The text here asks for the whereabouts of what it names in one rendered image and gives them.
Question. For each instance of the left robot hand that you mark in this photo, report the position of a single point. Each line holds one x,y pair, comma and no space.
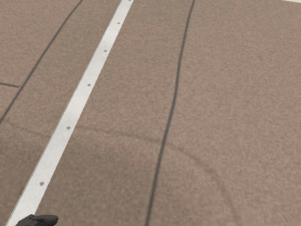
41,220

